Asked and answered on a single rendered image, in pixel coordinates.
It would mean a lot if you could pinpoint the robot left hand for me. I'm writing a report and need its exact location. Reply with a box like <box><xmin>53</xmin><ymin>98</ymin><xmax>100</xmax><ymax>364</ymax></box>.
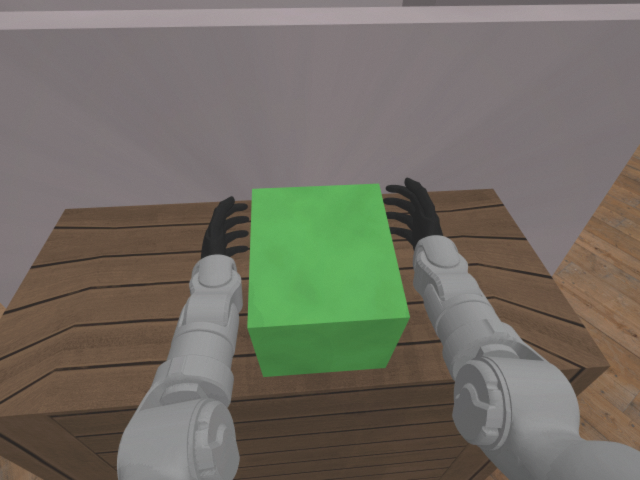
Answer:
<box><xmin>201</xmin><ymin>196</ymin><xmax>249</xmax><ymax>259</ymax></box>

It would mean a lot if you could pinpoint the pedestal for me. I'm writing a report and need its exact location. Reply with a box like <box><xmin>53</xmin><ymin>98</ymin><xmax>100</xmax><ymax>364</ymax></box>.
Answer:
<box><xmin>0</xmin><ymin>189</ymin><xmax>611</xmax><ymax>480</ymax></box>

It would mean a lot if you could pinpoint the carton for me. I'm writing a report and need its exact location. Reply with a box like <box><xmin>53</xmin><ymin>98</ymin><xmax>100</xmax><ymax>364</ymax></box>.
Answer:
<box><xmin>247</xmin><ymin>184</ymin><xmax>410</xmax><ymax>377</ymax></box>

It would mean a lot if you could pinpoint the left robot upper arm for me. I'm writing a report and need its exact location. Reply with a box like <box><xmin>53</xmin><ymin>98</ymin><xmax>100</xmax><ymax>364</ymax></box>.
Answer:
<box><xmin>118</xmin><ymin>398</ymin><xmax>240</xmax><ymax>480</ymax></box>

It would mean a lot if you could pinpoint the robot left forearm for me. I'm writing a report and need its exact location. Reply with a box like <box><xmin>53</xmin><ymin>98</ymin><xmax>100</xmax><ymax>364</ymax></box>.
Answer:
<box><xmin>117</xmin><ymin>254</ymin><xmax>243</xmax><ymax>480</ymax></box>

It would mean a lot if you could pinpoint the robot right forearm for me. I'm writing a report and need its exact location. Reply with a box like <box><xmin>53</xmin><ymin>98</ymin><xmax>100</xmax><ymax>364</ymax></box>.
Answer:
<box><xmin>413</xmin><ymin>235</ymin><xmax>580</xmax><ymax>425</ymax></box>

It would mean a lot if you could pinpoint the robot right hand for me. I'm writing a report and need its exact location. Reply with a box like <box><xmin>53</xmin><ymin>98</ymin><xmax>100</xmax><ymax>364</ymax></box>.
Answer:
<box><xmin>383</xmin><ymin>178</ymin><xmax>443</xmax><ymax>250</ymax></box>

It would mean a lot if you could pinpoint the right robot upper arm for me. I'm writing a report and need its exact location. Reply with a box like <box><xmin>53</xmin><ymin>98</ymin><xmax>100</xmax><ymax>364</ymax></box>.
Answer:
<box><xmin>452</xmin><ymin>356</ymin><xmax>640</xmax><ymax>480</ymax></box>

